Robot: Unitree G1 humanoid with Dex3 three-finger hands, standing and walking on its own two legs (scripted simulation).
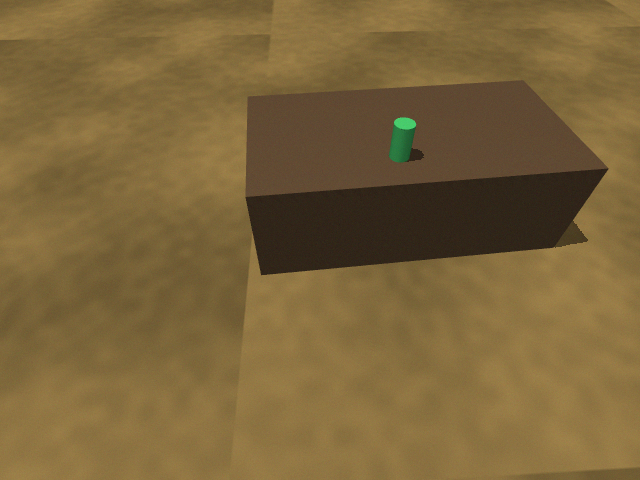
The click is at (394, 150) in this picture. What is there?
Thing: squat round
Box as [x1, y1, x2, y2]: [389, 117, 415, 162]
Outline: 405,117 398,118 394,121 389,157 392,160 399,162 408,159 415,127 415,122
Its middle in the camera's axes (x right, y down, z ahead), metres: +0.27 -0.34 +1.32
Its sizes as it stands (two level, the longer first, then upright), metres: 0.072 0.072 0.132
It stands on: a support 0.42 m high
